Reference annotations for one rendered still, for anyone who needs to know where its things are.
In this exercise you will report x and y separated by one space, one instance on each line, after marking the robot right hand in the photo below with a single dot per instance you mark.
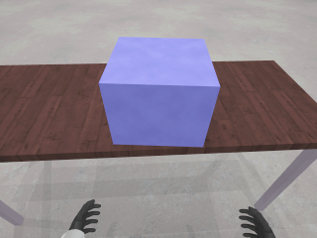
261 227

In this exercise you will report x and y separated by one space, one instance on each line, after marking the robot left hand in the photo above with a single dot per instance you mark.
80 221

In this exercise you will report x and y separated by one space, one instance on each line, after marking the carton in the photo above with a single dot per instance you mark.
159 92

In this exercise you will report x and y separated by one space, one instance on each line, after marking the table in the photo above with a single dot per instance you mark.
54 112

